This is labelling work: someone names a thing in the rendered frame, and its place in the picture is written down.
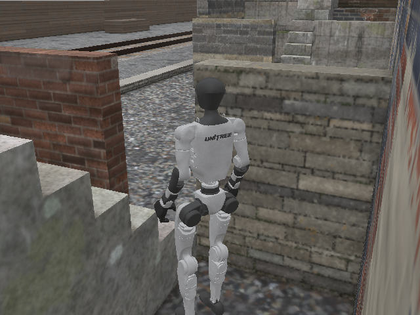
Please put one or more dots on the robot left forearm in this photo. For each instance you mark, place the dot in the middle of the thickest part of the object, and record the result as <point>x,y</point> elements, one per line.
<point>172,190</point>

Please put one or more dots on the left robot upper arm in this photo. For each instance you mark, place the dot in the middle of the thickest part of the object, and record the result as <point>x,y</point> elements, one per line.
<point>183,136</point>

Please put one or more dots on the robot right shin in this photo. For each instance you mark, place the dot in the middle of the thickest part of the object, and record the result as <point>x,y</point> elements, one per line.
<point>217,271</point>

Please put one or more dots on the right robot upper arm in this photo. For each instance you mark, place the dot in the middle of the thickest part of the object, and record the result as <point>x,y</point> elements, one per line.
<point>240,143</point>

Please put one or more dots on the left robot thigh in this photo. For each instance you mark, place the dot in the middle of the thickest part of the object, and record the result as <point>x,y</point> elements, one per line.
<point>187,216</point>

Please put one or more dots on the right robot hand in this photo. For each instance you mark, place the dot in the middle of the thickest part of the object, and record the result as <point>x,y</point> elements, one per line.
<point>229,189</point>

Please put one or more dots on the robot right forearm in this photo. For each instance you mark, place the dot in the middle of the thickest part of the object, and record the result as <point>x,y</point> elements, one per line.
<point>237,176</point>

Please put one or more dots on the left robot hand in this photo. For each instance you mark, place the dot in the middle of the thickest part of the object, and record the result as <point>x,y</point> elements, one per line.
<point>161,211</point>

